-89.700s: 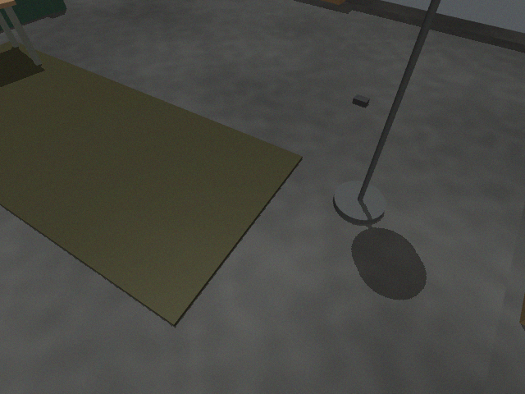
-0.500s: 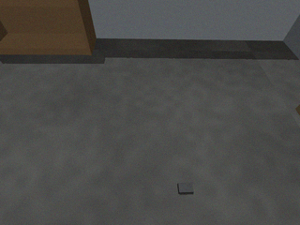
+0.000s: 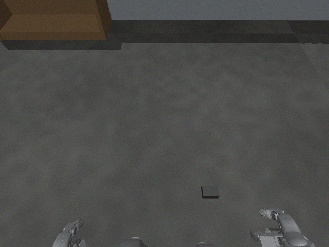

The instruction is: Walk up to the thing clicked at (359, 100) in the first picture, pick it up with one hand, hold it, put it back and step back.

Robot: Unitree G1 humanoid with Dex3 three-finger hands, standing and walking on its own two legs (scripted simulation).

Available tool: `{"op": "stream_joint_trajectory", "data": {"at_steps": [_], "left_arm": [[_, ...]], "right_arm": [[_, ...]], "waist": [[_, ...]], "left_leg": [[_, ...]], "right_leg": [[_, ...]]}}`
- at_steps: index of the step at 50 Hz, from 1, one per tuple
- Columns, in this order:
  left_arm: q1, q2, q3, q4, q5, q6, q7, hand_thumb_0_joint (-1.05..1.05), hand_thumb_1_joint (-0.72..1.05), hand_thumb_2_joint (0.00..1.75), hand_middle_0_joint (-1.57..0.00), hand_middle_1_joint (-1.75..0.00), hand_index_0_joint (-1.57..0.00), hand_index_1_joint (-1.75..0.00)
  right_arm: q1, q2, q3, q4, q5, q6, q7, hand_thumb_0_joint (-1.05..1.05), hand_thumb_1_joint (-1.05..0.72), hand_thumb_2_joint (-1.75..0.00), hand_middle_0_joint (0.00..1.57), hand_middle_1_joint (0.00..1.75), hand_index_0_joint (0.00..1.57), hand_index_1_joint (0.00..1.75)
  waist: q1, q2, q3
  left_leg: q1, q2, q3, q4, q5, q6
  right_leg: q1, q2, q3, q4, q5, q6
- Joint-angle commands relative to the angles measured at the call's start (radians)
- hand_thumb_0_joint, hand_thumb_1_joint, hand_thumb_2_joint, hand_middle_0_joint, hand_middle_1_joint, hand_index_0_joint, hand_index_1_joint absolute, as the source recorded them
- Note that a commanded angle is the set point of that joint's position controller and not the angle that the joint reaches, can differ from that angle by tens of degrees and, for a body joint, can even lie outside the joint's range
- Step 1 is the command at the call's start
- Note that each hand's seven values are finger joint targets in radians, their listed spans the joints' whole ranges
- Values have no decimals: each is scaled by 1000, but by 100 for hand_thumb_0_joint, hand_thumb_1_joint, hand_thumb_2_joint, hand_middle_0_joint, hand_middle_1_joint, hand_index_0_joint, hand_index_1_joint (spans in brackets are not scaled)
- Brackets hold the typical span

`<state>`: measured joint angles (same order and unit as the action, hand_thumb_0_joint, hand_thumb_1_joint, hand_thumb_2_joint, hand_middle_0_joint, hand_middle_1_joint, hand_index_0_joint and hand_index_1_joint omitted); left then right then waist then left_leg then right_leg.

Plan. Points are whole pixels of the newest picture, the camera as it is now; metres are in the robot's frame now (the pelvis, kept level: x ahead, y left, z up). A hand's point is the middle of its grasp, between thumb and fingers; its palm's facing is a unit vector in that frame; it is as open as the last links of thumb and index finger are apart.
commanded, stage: rise first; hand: right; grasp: from above
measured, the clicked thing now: (209, 191) +0.44 -0.24 -0.74
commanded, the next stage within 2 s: none
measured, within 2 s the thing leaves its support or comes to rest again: neither
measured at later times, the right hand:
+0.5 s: hand out of the picture +0.12 -0.26 -0.22, palm faces -0.21 +0.85 -0.48, open 13.0 cm
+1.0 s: hand (242, 219) +0.24 -0.29 -0.43, palm faces -0.47 +0.40 -0.79, open 13.0 cm
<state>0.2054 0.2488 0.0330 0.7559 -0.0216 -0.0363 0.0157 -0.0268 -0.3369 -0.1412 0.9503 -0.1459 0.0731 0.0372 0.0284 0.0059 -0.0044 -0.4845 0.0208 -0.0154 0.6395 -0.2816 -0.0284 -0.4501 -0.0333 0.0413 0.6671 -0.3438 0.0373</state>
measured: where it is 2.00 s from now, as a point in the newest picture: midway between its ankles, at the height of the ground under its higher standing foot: outside the picture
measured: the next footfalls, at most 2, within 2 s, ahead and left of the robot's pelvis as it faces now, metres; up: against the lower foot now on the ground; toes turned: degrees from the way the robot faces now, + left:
none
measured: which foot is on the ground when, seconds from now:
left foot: down 0.00-1.00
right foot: down 0.00-1.00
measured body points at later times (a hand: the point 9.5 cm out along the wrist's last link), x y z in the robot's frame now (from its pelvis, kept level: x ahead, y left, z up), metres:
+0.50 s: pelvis -0.01 -0.01 -0.08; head +0.10 -0.03 +0.35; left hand +0.18 +0.23 -0.17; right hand +0.14 -0.31 -0.19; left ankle +0.02 +0.14 -0.72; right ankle -0.01 -0.14 -0.72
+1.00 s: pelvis -0.07 +0.00 -0.29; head +0.14 -0.01 +0.11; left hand +0.11 +0.27 -0.42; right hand +0.27 -0.31 -0.38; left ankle +0.02 +0.14 -0.72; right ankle -0.01 -0.14 -0.72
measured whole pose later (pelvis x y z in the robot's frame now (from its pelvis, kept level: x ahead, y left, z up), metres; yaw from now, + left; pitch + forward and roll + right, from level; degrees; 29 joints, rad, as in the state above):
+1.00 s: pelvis -0.07 +0.00 -0.29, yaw +0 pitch +34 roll +2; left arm 0.06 0.30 0.07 0.66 0.02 -0.15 -0.05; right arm -0.33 -0.49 -0.12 0.77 -0.78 -0.12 -0.11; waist 0.03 -0.02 -0.14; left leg -1.88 0.02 -0.03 1.92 -0.64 -0.05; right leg -1.84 0.02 0.10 1.97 -0.73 0.06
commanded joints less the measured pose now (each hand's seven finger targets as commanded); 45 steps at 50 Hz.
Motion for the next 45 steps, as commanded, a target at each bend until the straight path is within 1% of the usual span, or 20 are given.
{"op": "stream_joint_trajectory", "data": {"at_steps": [1,4,6,7,9,11,13,16,21,23,26,27,29,33,34,36,37,39,41,45], "left_arm": [[-32,165,61,-179,-7,-46,-3,0,91,90,-20,-30,-20,-30],[-12,158,68,-204,-2,-66,-11,0,92,90,-20,-30,-20,-30],[-5,152,76,-222,5,-81,-13,0,91,90,-20,-30,-20,-30],[1,148,79,-231,6,-88,-12,0,90,90,-20,-30,-20,-30],[3,143,78,-253,9,-98,-13,0,90,90,-20,-30,-20,-30],[0,147,82,-267,9,-102,-9,0,91,90,-20,-30,-20,-30],[-3,149,85,-286,9,-101,-9,0,90,90,-20,-30,-20,-30],[-10,142,80,-308,8,-103,-6,0,91,90,-20,-30,-20,-30],[-20,131,69,-330,12,-119,-4,0,94,91,-20,-30,-20,-30],[-24,131,67,-343,15,-130,-2,0,95,91,-20,-30,-20,-30],[-42,129,58,-334,18,-155,-2,0,97,92,-20,-30,-20,-30],[-51,135,59,-330,20,-163,-4,0,97,92,-20,-30,-20,-30],[-62,145,64,-321,26,-175,-8,0,95,91,-20,-30,-20,-30],[-66,162,80,-314,24,-192,-20,0,92,91,-20,-30,-20,-30],[-69,169,83,-307,23,-193,-22,0,92,90,-20,-30,-20,-30],[-74,184,87,-290,21,-196,-28,0,95,91,-20,-30,-20,-30],[-69,191,93,-281,19,-193,-30,0,94,91,-20,-30,-20,-30],[-66,197,97,-262,16,-182,-31,0,96,92,-20,-30,-20,-30],[-49,204,99,-241,17,-174,-36,0,96,92,-20,-30,-20,-30],[-30,206,108,-198,25,-156,-51,0,93,91,-20,-30,-20,-30]], "right_arm": [[39,-150,-23,-146,-21,78,-32,0,34,-77,33,83,32,84],[37,-128,-22,-206,-40,78,-40,0,35,-77,32,84,32,85],[21,-161,-54,-301,-66,53,-49,0,35,-77,33,84,32,84],[48,-165,-59,-343,-77,43,-52,0,35,-78,30,85,30,86],[102,-135,-42,-404,-90,37,-57,0,36,-79,29,87,29,88],[158,-167,-70,-488,-111,42,-66,0,37,-79,30,87,29,88],[229,-132,-47,-528,-124,66,-64,0,37,-81,29,86,28,88],[254,-137,-38,-619,-136,106,-65,0,38,-81,30,84,28,86],[316,-114,-30,-658,-155,144,-67,0,38,-79,32,82,30,84],[264,-134,-33,-696,-168,141,-69,0,37,-77,32,83,32,84],[204,-146,-27,-626,-205,106,-76,0,34,-73,35,82,36,81],[152,-165,-31,-599,-221,83,-78,0,33,-73,37,80,36,80],[119,-203,-55,-546,-265,31,-84,0,34,-74,36,79,35,80],[82,-181,1,-555,-346,-63,-93,0,28,-72,35,81,35,80],[49,-203,-1,-545,-365,-80,-98,0,28,-72,34,82,35,81],[-21,-249,-31,-481,-408,-114,-116,0,29,-72,36,80,36,80],[-55,-299,-65,-470,-435,-131,-129,0,32,-74,34,81,34,81],[-84,-344,-84,-453,-484,-149,-150,0,36,-77,31,84,31,84],[-131,-351,-82,-435,-524,-161,-167,0,39,-80,27,88,27,88],[-315,-388,-74,-335,-601,-185,-182,0,40,-85,25,88,25,88]], "waist": [[-28,-17,-183],[-12,25,-219],[-21,-17,-292],[-29,-42,-328],[-16,-51,-334],[-31,-100,-367],[-25,-88,-364],[-9,-81,-375],[-7,-71,-382],[14,-76,-383],[23,-55,-358],[32,-59,-353],[21,-82,-374],[18,-105,-520],[20,-102,-538],[14,-99,-551],[-1,-109,-584],[-13,-114,-650],[-12,-117,-705],[1,-40,-740]], "left_leg": [[37,-33,63,12,70,36],[-55,-35,65,108,37,32],[-107,-30,60,192,52,35],[-128,-27,57,228,60,38],[-184,-25,55,278,57,39],[-213,-27,57,318,60,44],[-226,-28,61,332,51,43],[-250,-27,58,346,48,40],[-325,-22,60,408,11,44],[-371,-22,56,430,-7,43],[-461,-19,51,500,-44,43],[-519,-19,51,542,-59,44],[-610,-15,49,630,-91,46],[-712,-12,45,760,-77,48],[-738,-12,44,784,-77,47],[-810,-12,43,848,-94,48],[-828,-11,41,878,-95,49],[-851,-11,38,925,-60,52],[-864,-9,39,973,-17,53],[-901,-11,33,1032,-59,41]], "right_leg": [[-70,46,-54,0,149,-22],[-148,42,-50,100,116,-27],[-188,39,-46,175,132,-26],[-196,40,-46,205,145,-24],[-237,36,-44,249,142,-24],[-231,26,-31,257,171,-15],[-236,17,-11,254,170,-13],[-268,19,-7,287,150,-21],[-349,17,0,355,108,-26],[-391,23,-8,397,73,-31],[-503,31,-18,487,26,-37],[-548,30,-16,526,11,-37],[-616,32,-7,588,-14,-32],[-680,43,-6,699,-11,-26],[-710,46,-9,732,-17,-28],[-793,49,-2,786,-44,-28],[-816,51,-6,813,-46,-28],[-844,54,-17,873,-4,-32],[-867,58,-26,928,49,-32],[-1044,67,-47,1052,-35,-49]]}}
